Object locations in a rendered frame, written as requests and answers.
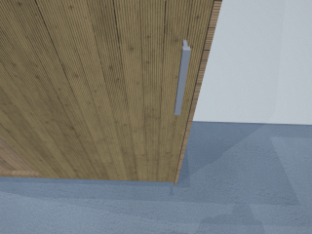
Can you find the handle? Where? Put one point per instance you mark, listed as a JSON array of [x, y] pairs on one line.
[[183, 67]]

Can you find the wardrobe door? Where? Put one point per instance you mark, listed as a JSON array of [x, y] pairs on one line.
[[88, 87], [11, 160]]

